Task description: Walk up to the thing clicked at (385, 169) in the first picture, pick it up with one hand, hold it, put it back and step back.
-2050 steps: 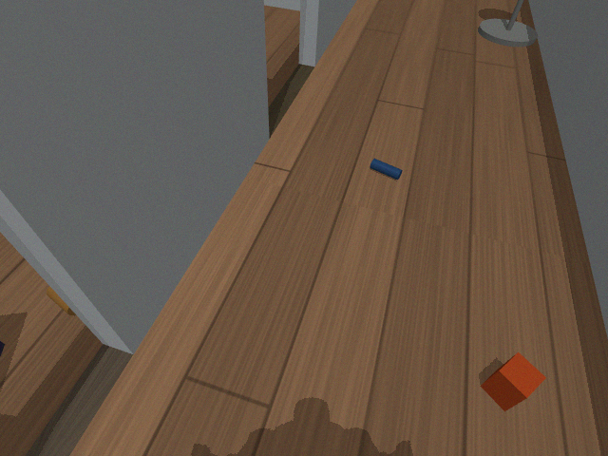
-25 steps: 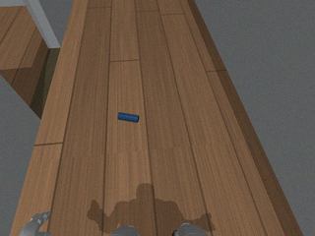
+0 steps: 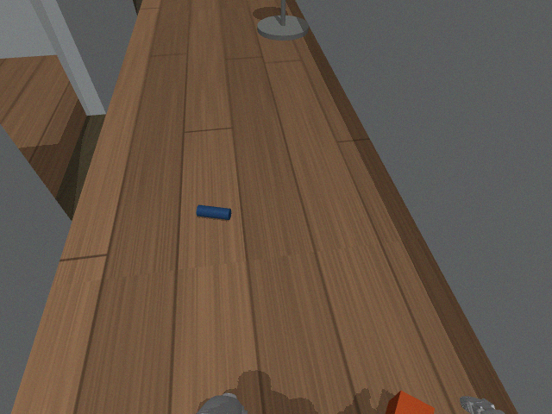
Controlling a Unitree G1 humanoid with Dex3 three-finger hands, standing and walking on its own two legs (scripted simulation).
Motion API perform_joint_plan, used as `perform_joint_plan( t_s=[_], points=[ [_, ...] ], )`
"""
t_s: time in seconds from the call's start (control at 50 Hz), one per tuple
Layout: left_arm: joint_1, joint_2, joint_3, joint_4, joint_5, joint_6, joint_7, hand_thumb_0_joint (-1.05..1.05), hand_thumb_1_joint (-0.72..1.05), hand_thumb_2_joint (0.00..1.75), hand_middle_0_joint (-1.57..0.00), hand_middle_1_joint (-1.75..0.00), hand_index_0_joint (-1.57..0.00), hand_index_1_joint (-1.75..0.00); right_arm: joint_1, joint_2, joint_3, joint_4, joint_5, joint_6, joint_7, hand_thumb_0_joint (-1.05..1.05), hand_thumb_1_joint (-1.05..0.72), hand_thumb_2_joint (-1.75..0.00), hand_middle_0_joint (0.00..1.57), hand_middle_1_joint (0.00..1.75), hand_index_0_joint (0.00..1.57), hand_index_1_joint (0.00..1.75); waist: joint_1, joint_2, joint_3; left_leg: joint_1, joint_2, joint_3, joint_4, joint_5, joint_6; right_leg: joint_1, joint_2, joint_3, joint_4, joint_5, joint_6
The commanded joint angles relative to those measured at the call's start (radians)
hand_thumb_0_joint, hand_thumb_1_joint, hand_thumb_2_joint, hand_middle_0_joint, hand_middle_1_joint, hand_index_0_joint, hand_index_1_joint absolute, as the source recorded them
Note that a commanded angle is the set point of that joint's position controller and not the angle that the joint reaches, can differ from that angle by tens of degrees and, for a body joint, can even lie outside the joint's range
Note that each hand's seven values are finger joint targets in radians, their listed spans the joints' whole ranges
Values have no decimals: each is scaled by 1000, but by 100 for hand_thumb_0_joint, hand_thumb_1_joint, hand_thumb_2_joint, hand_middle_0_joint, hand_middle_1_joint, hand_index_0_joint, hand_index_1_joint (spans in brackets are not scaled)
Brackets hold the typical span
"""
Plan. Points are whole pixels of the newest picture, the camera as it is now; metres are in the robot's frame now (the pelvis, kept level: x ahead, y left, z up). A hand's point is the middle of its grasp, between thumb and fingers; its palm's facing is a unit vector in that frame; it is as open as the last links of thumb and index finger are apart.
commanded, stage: step back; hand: left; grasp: from above
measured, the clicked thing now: (214, 212) +1.06 +0.34 -0.73
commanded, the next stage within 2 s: stand in 0.92 s
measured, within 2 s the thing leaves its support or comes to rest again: neither
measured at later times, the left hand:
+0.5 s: hand out of the picture +0.06 +0.29 -0.13, palm faces +0.07 -0.92 -0.39, open 7.4 cm
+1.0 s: hand out of the picture +0.10 +0.31 -0.15, palm faces +0.12 -0.93 -0.35, open 7.4 cm
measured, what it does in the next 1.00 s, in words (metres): steps on the spot: left foot, then right foot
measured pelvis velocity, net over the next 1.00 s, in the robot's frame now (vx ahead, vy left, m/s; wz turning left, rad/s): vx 0.04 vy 0.04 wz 0.10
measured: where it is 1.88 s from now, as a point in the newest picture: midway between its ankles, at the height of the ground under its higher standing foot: outside the picture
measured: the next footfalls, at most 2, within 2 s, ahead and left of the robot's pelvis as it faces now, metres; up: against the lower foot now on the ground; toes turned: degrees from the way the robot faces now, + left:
left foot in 0.22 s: +0.03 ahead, +0.14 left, +0.00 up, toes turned +2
right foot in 0.52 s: +0.10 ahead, -0.10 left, +0.00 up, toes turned +3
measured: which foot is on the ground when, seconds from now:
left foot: up 0.00-0.20, down 0.22-0.54, up 0.56-0.76, down 0.78-1.00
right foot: down 0.00-0.26, up 0.28-0.50, down 0.52-1.00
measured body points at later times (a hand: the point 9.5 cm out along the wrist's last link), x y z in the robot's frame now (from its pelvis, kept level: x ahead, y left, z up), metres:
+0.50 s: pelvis +0.00 +0.01 +0.01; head +0.01 +0.02 +0.46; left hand +0.05 +0.34 -0.11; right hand +0.08 -0.30 -0.11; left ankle -0.01 +0.14 -0.72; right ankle +0.05 -0.11 -0.71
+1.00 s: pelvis +0.04 +0.04 +0.01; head +0.06 +0.05 +0.46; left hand +0.10 +0.36 -0.12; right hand +0.16 -0.24 -0.12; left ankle +0.03 +0.16 -0.72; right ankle +0.06 -0.10 -0.72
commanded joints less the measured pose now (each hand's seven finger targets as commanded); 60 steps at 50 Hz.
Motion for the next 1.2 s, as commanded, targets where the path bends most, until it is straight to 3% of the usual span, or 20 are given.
perform_joint_plan(
  t_s=[0.0, 0.12, 0.2, 0.22, 0.24, 0.26, 0.28, 0.42, 0.48, 0.5, 0.52, 0.56, 0.62, 0.74, 0.78, 0.82, 0.86, 0.9, 1.06, 1.18],
  points=[
    [-168, 268, 73, -106, -10, -61, 36, 0, 90, 90, -20, -30, -20, -30, -16, -161, -42, -35, 11, -47, 2, 0, -90, -90, 20, 30, 20, 30, -62, -119, 83, -34, -42, -56, 96, 86, -10, -116, -210, 188, -324, 60, -106],
    [-66, 314, 90, -89, -3, -65, 27, 0, 90, 90, -20, -30, -20, -30, -46, -171, -47, -33, -10, -70, 25, 0, -90, -90, 20, 30, 20, 30, 10, -237, 43, -20, 16, 28, -154, -23, -25, 28, -278, 245, -344, -162, -156],
    [-66, 273, 56, -95, -19, -47, 20, 0, 90, 90, -20, -30, -20, -30, 38, -162, -61, 16, -12, -94, 26, 0, -90, -90, 20, 30, 20, 30, -38, -154, -41, 309, -39, 113, -463, 112, 11, -63, -215, 96, -157, 111, -102],
    [-59, 227, 41, -94, -22, -46, 20, 0, 90, 90, -20, -30, -20, -30, 87, -170, -71, 32, -16, -101, 20, 0, -90, -90, 20, 30, 20, 30, -61, -95, -90, 425, 9, 24, -484, 149, 32, -119, -181, 46, -21, 224, -73],
    [-79, 176, 27, -109, -36, -50, 17, 0, 90, 90, -20, -30, -20, -30, 127, -251, -89, 35, -20, -106, 15, 0, -90, -90, 20, 30, 20, 30, -78, 127, -119, 491, 204, -310, -551, 92, 117, -282, -47, -70, 179, 102, -13],
    [-137, 237, 48, -107, -38, -47, 26, 0, 90, 90, -20, -30, -20, -30, 131, -321, -102, 28, -14, -103, 19, 0, -90, -90, 20, 30, 20, 30, -98, 141, -75, 411, 318, -469, -591, -81, 237, -345, -26, -76, 266, -195, -10],
    [-154, 276, 54, -102, -31, -50, 26, 0, 90, 90, -20, -30, -20, -30, 120, -332, -108, 32, -8, -100, 21, 0, -90, -90, 20, 30, 20, 30, -99, 119, -12, 300, 352, -495, -624, -202, 289, -316, -68, -13, 292, -209, -17],
    [-89, 207, 46, -50, -37, -66, 10, 0, 90, 90, -20, -30, -20, -30, 26, -215, -66, 4, -8, -94, 19, 0, -90, -90, 20, 30, 20, 30, -62, 154, -12, 205, 185, -162, -519, 186, 175, -117, -36, -100, 23, -3, 8],
    [-2, 202, 47, 0, -33, -77, 30, 0, 90, 90, -20, -30, -20, -30, -46, -146, -31, -11, 17, -74, 15, 0, -90, -90, 20, 30, 20, 30, 14, 103, -73, 103, 114, -28, -312, 283, 98, 143, -4, -122, -241, 215, 4],
    [24, 233, 58, 10, -27, -83, 38, 0, 90, 90, -20, -30, -20, -30, -31, -99, -15, -18, 24, -74, 11, 0, -90, -90, 20, 30, 20, 30, 25, 29, -110, 46, 68, -16, -209, 251, 60, 226, -78, -11, -259, 244, -10],
    [16, 306, 75, -1, -10, -88, 44, 0, 90, 90, -20, -30, -20, -30, -9, -66, -1, -27, 32, -75, 4, 0, -90, -90, 20, 30, 20, 30, 20, -143, -118, -55, -43, -19, -79, 113, 14, 245, -259, 276, -334, 231, -69],
    [-177, 352, 72, -55, -13, -82, 39, 0, 90, 90, -20, -30, -20, -30, 63, -158, -35, 32, 16, -57, -10, 0, -90, -90, 20, 30, 20, 30, -39, -116, -49, 101, 23, -15, 53, -152, 0, -78, -445, 432, -400, -58, -230],
    [-206, 277, 51, -59, -20, -85, 35, 0, 90, 90, -20, -30, -20, -30, 60, -155, -30, 67, 15, -63, -1, 0, -90, -90, 20, 30, 20, 30, -47, -136, 13, 69, 26, -19, -15, -66, 11, -62, -305, 225, -357, 52, -156],
    [-219, 268, 46, -36, -36, -73, 32, 0, 90, 90, -20, -30, -20, -30, 94, -118, -23, 105, 4, -85, -3, 0, -90, -90, 20, 30, 20, 30, -74, -182, -95, 247, 8, 124, -389, 174, -5, 12, -246, 29, -147, 558, -101],
    [-220, 228, 37, -43, -46, -63, 34, 0, 90, 90, -20, -30, -20, -30, 90, -156, -42, 120, -5, -89, -7, 0, -90, -90, 20, 30, 20, 30, -67, -102, -134, 332, 63, 43, -415, 486, 22, -16, -185, -26, -42, 542, -33],
    [-204, 207, 30, -23, -61, -52, 32, 0, 90, 90, -20, -30, -20, -30, -40, -212, -40, 90, 9, -90, -6, 0, -90, -90, 20, 30, 20, 30, -16, 22, -130, 247, 198, -110, -409, 484, 123, -15, -64, -90, -28, 190, 12],
    [-218, 209, 24, 4, -48, -54, 34, 0, 90, 90, -20, -30, -20, -30, -100, -190, -28, 94, 11, -84, -1, 0, -90, -90, 20, 30, 20, 30, -12, 41, -92, 147, 195, -75, -415, 412, 114, 82, -83, -68, -118, 140, -2],
    [-199, 191, 7, 40, -50, -55, 23, 0, 90, 90, -20, -30, -20, -30, -66, -170, -16, 99, 18, -97, -2, 0, -90, -90, 20, 30, 20, 30, -29, 16, -120, 203, 144, -48, -445, 425, 53, 119, -140, -10, -154, 342, -6],
    [-229, 205, -12, 82, -51, -49, 17, 0, 90, 90, -20, -30, -20, -30, -97, -164, -8, 142, 24, -114, -7, 0, -90, -90, 20, 30, 20, 30, -40, 32, -156, 387, 146, 2, -474, 701, 19, 142, -143, -32, -223, 502, 3],
    [-252, 206, -22, 106, -43, -46, 14, 0, 90, 90, -20, -30, -20, -30, -130, -152, -2, 153, 25, -101, -4, 0, -90, -90, 20, 30, 20, 30, -47, -10, -96, 371, 132, 20, -544, 494, 15, 125, -149, -21, -315, 395, 15]
  ],
)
